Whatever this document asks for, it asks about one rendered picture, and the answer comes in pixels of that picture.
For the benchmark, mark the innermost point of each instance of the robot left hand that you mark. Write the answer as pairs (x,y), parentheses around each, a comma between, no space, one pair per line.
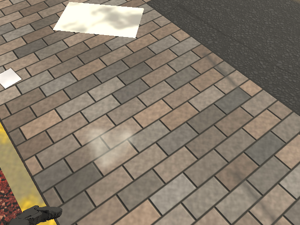
(35,214)

